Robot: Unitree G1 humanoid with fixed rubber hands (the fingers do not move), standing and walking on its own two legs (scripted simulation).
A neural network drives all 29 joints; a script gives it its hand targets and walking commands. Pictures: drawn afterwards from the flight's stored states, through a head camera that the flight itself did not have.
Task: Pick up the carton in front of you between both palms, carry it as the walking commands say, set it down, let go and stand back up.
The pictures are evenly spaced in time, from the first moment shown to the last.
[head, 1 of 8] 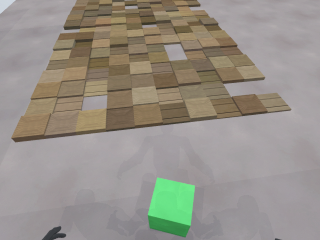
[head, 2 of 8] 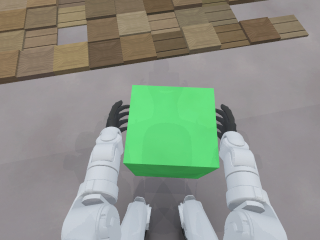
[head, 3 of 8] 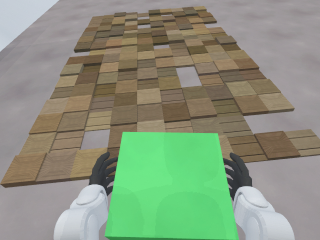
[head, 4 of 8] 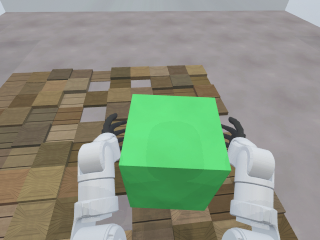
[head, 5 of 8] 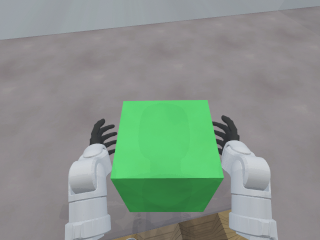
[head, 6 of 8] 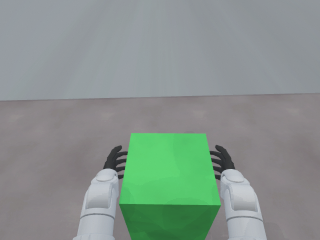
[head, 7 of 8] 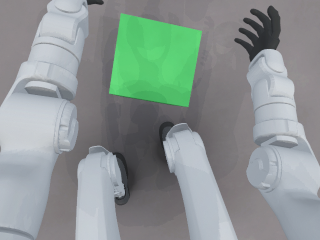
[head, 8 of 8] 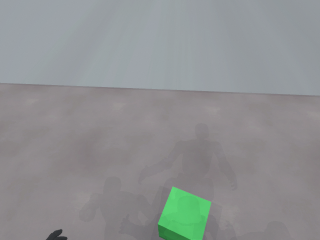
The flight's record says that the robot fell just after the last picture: no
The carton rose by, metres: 0.78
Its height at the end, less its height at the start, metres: +0.00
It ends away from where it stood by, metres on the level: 6.09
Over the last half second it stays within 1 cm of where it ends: yes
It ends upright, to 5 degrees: yes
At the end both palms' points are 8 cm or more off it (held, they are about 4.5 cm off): yes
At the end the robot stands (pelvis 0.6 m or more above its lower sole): yes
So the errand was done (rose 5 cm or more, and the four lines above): yes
